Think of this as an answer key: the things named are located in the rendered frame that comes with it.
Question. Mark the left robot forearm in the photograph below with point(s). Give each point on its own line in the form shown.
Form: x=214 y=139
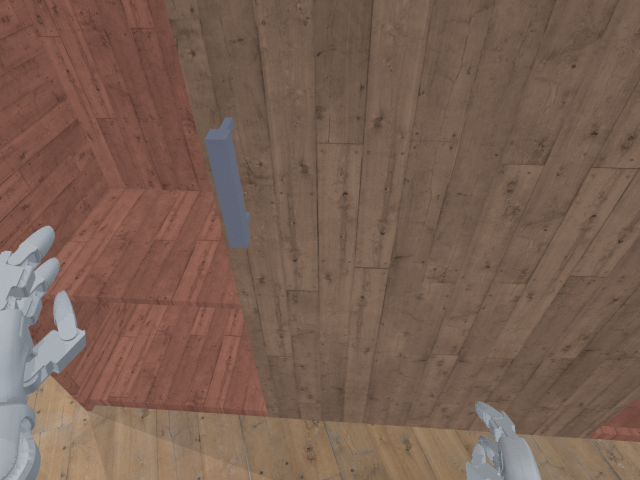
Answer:
x=20 y=457

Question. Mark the wardrobe door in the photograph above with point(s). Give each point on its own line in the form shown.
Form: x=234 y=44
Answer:
x=628 y=417
x=444 y=202

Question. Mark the robot left hand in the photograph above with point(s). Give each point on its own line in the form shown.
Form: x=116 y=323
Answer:
x=21 y=290

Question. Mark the handle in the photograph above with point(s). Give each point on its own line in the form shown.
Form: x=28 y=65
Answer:
x=220 y=148

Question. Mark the robot right hand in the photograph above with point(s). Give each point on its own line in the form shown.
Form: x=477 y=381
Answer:
x=512 y=457

